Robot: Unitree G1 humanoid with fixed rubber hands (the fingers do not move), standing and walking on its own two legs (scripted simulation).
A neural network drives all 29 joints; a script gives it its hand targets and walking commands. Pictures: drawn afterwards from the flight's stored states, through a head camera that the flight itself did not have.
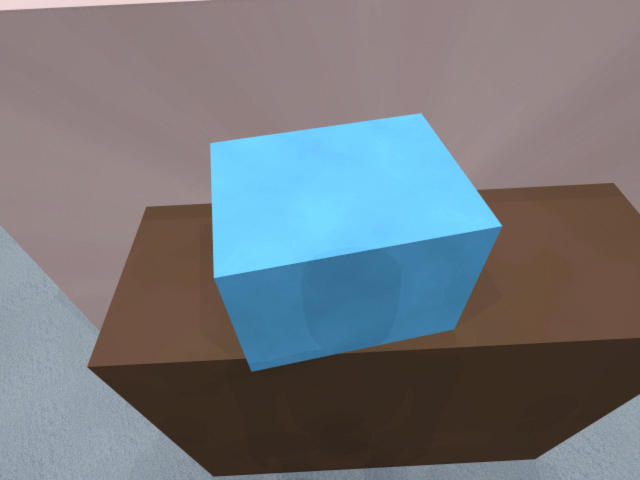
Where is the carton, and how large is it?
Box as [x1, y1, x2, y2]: [210, 113, 501, 371]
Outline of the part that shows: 420,113 210,143 214,279 251,371 454,328 501,225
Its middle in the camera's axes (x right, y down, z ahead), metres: +0.02 +0.00 +0.53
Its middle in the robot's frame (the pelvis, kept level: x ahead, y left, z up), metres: +0.41 +0.00 +0.07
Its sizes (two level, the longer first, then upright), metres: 0.291 0.222 0.216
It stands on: a pedestal, 0.74 m high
